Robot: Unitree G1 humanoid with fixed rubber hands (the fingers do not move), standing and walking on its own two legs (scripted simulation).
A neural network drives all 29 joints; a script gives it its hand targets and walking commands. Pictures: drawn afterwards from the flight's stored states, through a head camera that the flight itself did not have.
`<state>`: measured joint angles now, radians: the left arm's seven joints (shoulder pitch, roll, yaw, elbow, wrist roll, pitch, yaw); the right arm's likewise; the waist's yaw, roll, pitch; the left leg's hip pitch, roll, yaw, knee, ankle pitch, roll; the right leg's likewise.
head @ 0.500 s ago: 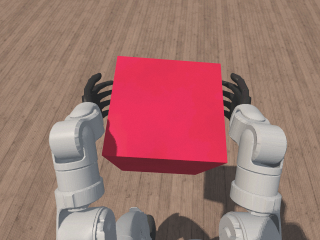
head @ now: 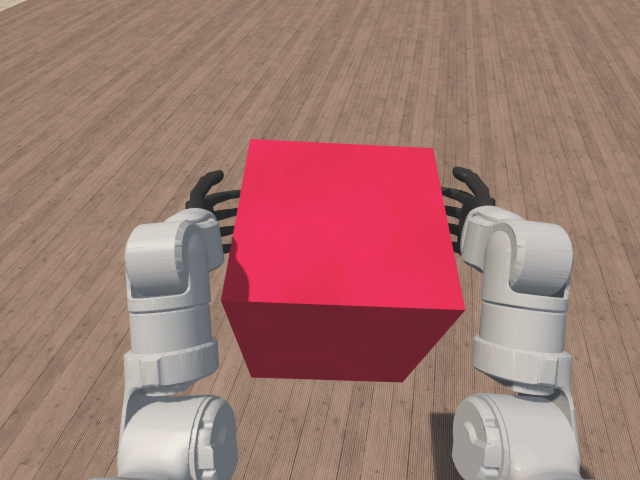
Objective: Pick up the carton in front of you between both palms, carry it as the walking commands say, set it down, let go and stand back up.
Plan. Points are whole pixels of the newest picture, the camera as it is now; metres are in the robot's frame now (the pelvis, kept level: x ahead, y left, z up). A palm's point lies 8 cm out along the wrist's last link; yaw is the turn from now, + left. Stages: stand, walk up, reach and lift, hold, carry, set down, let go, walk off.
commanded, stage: carry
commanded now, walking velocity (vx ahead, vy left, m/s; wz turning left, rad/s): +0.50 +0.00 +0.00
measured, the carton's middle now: (334, 273) +0.36 +0.02 +0.08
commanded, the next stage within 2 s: none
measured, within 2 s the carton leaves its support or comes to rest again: neither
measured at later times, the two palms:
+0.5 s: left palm (251, 145) +0.60 +0.17 +0.10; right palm (433, 157) +0.58 -0.13 +0.10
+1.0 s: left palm (271, 80) +0.81 +0.16 +0.11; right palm (421, 81) +0.82 -0.14 +0.11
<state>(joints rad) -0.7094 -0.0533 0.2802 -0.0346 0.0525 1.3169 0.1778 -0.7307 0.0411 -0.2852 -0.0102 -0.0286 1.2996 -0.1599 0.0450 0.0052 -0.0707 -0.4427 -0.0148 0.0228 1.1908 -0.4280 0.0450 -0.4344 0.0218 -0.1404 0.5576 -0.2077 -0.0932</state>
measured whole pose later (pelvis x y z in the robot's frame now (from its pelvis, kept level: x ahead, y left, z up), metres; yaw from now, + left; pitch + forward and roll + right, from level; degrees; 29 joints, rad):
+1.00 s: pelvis +0.57 +0.01 +0.01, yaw +0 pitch +2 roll +0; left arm -0.08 -0.13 0.06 -0.43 0.09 1.22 0.14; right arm -0.07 0.13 -0.05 -0.45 -0.10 1.23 -0.12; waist 0.03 0.01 -0.12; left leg -0.33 0.07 0.17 0.47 -0.13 0.00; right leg -0.21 -0.05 -0.21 0.48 -0.29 -0.02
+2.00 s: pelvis +0.58 +0.01 +0.01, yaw -2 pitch +2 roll +0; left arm -0.23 -0.15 0.19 0.25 0.27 0.69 0.03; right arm -0.26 0.15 -0.21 0.27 -0.28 0.69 -0.02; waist 0.00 0.00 -0.10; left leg -0.32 0.06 0.17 0.51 -0.22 0.02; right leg -0.21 -0.06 -0.17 0.52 -0.33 0.00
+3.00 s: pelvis +0.55 +0.00 +0.02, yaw -5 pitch -4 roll +0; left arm -0.18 -0.14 0.16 0.15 0.25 0.74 0.02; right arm -0.23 0.15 -0.18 0.21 -0.26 0.69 -0.01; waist 0.01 -0.01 0.02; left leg -0.17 0.03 0.02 0.39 -0.14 -0.01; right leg -0.09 0.00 -0.07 0.42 -0.25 -0.03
